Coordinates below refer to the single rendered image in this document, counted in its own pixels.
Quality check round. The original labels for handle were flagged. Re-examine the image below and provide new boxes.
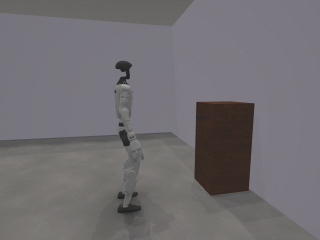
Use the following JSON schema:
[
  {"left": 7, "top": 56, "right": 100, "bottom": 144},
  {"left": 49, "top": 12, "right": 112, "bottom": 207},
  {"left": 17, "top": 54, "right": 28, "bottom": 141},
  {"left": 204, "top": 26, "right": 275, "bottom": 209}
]
[{"left": 196, "top": 115, "right": 206, "bottom": 119}]

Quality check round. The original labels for cabinet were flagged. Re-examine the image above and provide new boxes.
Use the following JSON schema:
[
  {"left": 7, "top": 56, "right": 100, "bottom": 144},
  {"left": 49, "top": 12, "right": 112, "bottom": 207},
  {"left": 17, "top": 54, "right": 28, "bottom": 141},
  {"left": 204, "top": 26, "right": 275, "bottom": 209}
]
[{"left": 194, "top": 101, "right": 255, "bottom": 196}]

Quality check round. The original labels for right robot thigh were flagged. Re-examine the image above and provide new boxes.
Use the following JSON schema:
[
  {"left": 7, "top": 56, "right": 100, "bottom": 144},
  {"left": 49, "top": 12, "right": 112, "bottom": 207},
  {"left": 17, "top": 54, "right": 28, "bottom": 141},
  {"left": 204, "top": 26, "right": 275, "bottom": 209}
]
[{"left": 121, "top": 131, "right": 141, "bottom": 177}]

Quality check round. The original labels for right robot upper arm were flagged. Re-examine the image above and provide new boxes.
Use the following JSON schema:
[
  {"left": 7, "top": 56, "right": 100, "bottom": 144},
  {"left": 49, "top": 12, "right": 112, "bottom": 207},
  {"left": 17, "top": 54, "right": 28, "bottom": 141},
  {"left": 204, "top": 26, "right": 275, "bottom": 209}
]
[{"left": 119, "top": 84, "right": 131, "bottom": 115}]

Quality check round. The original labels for right robot hand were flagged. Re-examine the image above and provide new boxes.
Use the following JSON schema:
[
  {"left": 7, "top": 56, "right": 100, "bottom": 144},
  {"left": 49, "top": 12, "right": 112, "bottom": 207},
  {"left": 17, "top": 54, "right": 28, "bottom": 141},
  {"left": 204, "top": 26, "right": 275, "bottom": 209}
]
[{"left": 129, "top": 139, "right": 144, "bottom": 163}]

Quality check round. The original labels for robot torso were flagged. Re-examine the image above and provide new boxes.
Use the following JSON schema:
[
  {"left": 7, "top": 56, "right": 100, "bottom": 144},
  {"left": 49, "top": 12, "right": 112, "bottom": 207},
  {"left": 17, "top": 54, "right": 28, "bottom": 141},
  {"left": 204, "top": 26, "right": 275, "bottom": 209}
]
[{"left": 114, "top": 81, "right": 133, "bottom": 139}]

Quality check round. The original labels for right robot forearm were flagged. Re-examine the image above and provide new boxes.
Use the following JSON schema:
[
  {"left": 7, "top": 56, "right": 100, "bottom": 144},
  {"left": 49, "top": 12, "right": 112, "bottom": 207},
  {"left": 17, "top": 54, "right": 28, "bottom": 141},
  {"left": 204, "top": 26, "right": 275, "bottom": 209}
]
[{"left": 121, "top": 108, "right": 136, "bottom": 141}]

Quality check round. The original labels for drawer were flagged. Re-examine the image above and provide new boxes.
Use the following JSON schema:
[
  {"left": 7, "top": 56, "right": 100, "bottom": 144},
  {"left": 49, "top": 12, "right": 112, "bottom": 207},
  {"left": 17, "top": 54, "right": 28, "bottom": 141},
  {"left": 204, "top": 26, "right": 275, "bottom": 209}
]
[{"left": 197, "top": 108, "right": 213, "bottom": 128}]

